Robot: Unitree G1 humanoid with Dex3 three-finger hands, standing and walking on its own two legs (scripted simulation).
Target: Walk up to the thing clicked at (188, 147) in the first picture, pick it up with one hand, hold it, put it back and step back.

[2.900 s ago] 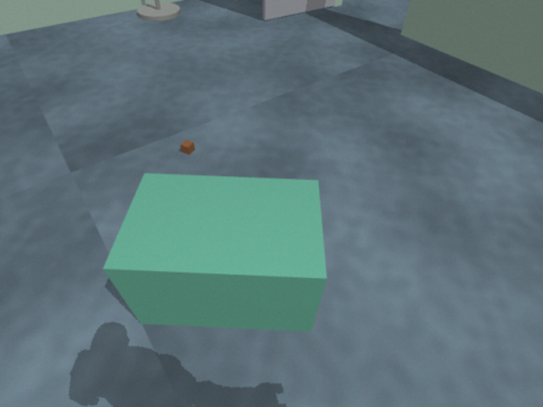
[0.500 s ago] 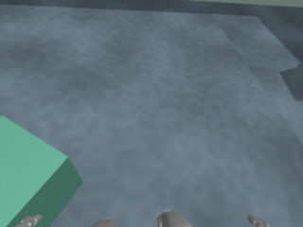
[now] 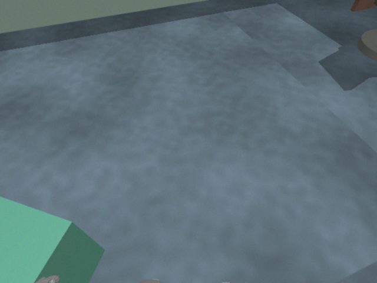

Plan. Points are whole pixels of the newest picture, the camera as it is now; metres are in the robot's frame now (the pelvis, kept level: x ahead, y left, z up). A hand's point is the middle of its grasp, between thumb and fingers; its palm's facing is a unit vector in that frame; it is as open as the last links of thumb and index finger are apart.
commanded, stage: walk up
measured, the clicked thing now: out of the picture -0.05 +1.61 -0.72
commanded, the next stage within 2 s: stand in 1.30 s
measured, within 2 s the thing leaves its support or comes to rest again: neither
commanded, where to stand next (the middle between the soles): +0.05 +0.00 m, yaw -7 degrees
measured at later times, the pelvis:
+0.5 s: pelvis -0.02 -0.01 +0.01, yaw -6 degrees
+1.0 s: pelvis +0.00 +0.01 +0.03, yaw -9 degrees
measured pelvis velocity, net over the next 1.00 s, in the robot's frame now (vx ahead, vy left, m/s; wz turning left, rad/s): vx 0.00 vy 0.01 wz -0.15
